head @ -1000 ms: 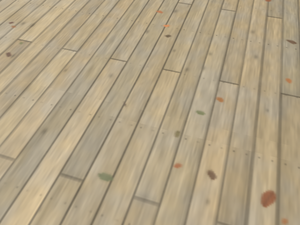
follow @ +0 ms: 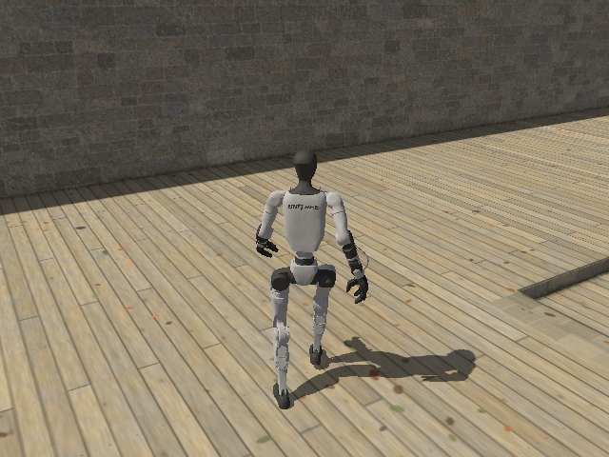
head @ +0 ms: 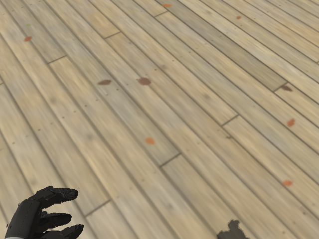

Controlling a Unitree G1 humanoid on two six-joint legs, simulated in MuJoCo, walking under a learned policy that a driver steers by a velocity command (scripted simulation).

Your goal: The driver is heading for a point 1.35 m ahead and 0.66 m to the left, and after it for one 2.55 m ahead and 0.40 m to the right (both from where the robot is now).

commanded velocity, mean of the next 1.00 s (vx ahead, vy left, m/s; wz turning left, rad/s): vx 0.09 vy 0.00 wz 0.66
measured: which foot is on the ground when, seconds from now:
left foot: down 0.00-0.04, up 0.06-0.46, down 0.48-0.98, up 1.00-1.00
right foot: up 0.00-0.02, down 0.04-0.46, up 0.48-0.96, down 0.98-1.00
